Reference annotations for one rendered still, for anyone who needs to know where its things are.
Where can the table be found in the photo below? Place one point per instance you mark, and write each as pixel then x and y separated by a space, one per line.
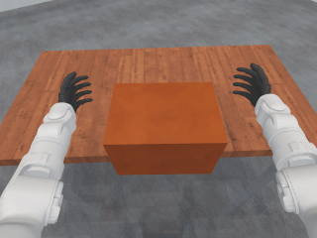
pixel 104 68

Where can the carton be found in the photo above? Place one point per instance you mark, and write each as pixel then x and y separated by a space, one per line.
pixel 164 128

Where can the robot right upper arm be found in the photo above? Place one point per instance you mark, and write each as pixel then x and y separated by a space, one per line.
pixel 297 192

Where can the robot right hand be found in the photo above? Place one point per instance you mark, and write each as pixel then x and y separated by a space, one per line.
pixel 258 81

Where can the robot left hand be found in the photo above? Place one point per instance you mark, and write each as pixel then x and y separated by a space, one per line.
pixel 68 91

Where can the robot right forearm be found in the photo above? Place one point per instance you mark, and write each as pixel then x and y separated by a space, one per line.
pixel 284 136

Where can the robot left forearm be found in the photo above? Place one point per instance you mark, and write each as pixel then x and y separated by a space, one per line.
pixel 48 150

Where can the robot left upper arm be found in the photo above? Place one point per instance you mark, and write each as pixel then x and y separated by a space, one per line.
pixel 31 204

